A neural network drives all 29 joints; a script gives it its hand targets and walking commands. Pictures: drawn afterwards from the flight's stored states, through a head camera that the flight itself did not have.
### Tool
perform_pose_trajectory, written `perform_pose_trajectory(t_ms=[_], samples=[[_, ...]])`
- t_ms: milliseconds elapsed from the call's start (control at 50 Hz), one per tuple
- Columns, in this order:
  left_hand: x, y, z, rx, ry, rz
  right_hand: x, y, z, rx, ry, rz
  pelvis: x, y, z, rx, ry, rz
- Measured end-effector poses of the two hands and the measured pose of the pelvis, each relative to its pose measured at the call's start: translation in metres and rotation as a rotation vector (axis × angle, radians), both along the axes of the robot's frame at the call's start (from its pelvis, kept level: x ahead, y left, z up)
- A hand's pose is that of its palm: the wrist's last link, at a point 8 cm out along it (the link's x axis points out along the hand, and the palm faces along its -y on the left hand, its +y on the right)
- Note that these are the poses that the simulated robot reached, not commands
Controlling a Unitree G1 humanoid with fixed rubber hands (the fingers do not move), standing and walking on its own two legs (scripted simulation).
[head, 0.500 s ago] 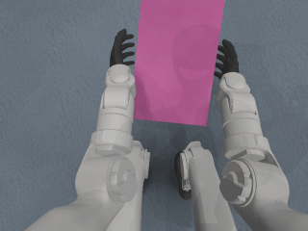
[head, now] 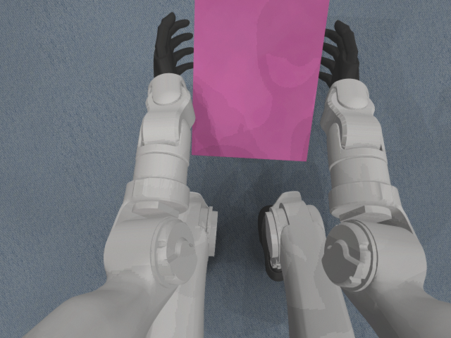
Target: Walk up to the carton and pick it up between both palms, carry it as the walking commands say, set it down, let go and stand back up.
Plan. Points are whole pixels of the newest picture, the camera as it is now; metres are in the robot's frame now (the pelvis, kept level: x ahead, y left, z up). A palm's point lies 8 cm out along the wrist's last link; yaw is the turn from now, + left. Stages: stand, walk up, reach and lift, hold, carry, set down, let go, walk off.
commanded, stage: set down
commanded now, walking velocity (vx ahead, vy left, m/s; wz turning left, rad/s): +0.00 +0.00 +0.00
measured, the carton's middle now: (250, 63) +0.55 -0.01 -0.22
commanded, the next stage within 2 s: none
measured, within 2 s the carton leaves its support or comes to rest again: neither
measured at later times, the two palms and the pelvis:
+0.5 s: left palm (174, 55) +0.56 +0.13 -0.21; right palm (321, 57) +0.56 -0.13 -0.21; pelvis +0.00 +0.00 -0.06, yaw +0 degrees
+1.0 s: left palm (176, 58) +0.56 +0.13 -0.22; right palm (322, 61) +0.56 -0.14 -0.22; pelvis +0.00 +0.00 -0.08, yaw +0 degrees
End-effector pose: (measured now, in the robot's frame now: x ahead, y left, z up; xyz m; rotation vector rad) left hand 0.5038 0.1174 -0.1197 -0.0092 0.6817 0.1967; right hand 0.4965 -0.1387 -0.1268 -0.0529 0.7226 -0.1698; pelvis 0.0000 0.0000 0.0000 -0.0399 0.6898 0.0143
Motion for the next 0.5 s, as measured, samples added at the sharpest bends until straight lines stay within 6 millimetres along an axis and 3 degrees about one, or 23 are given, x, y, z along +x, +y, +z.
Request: perform_pose_trajectory(t_ms=[180, 320, 400, 500], samples=[[0.013, 0.000, -0.048, 0.036, 0.018, -0.048, 0.012, -0.001, -0.047, 0.001, 0.022, 0.009, -0.011, -0.001, -0.025, 0.006, -0.027, -0.006], [0.031, 0.005, -0.093, -0.053, 0.011, 0.008, 0.045, 0.002, -0.075, -0.024, -0.018, 0.042, -0.010, 0.000, -0.039, 0.006, -0.064, -0.008], [0.055, 0.009, -0.092, -0.038, -0.023, -0.008, 0.060, 0.004, -0.081, 0.007, -0.080, 0.030, -0.008, 0.000, -0.046, 0.009, -0.104, -0.007], [0.061, 0.010, -0.088, -0.009, -0.031, -0.024, 0.064, 0.005, -0.082, 0.030, -0.075, 0.029, -0.004, 0.001, -0.057, 0.012, -0.125, -0.008]])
